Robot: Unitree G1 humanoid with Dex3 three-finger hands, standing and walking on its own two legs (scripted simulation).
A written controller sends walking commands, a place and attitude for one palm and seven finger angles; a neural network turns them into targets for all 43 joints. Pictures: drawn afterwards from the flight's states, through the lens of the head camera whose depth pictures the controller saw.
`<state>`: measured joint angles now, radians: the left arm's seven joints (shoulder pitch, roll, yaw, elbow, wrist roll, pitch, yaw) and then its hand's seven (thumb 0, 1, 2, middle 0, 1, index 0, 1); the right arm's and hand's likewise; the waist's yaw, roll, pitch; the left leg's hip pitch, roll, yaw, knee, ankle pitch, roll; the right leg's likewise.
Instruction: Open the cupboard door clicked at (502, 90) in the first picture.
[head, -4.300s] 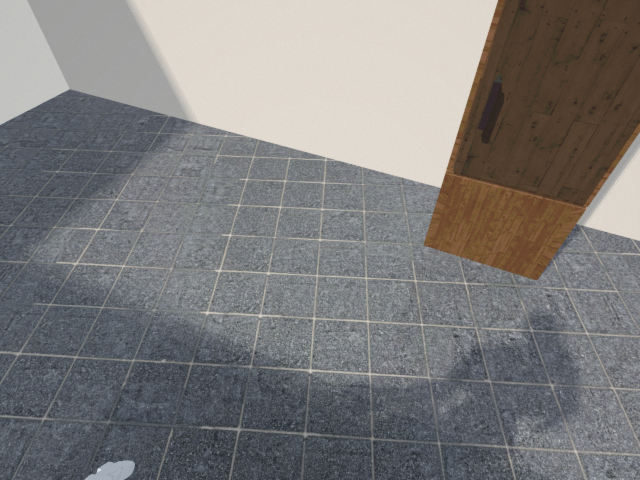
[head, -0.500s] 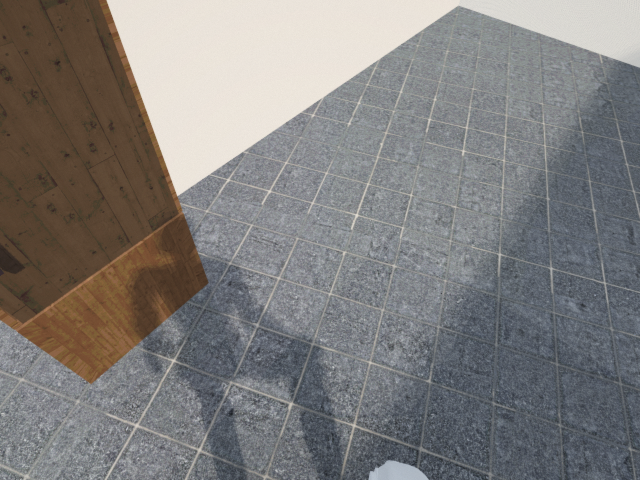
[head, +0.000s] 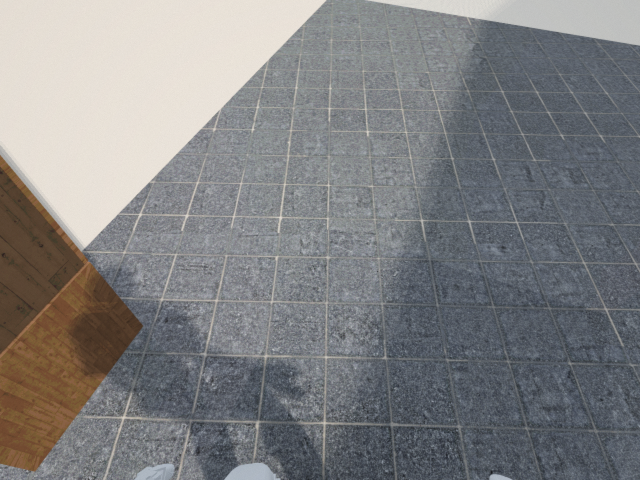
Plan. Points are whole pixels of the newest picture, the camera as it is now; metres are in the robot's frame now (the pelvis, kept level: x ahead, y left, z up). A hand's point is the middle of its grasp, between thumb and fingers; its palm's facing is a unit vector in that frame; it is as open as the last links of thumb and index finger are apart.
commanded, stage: walk to a spot facing it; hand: left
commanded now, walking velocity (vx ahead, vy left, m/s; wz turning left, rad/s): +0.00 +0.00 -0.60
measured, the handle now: out of the picture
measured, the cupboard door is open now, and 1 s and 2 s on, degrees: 0 0 0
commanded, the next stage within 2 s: turn to face it in 1.00 s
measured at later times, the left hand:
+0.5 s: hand out of the picture +0.12 +0.20 -0.16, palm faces -0.30 -0.93 -0.22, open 7.4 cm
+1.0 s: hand out of the picture +0.13 +0.11 -0.16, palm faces -0.46 -0.87 -0.19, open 7.4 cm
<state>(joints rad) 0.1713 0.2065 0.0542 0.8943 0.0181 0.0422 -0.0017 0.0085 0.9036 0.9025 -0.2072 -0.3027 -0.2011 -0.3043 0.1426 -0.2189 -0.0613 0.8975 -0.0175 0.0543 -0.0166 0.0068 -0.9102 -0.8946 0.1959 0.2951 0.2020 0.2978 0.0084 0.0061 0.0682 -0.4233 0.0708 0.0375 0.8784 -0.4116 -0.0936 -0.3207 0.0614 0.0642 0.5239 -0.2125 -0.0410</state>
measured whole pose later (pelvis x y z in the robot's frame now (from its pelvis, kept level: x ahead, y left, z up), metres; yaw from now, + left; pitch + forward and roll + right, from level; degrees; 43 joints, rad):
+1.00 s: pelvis +0.05 -0.05 +0.01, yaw -32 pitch +0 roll -1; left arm 0.38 0.14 0.02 1.03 0.02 -0.05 0.00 0.01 0.90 0.90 -0.21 -0.30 -0.20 -0.30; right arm 0.17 -0.23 -0.07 0.96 -0.03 0.02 0.02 0.01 -0.91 -0.89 0.19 0.29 0.20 0.30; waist 0.02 0.03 0.03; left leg -0.59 0.13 0.06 0.97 -0.21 -0.09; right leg -0.02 0.06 0.02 0.34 -0.32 -0.05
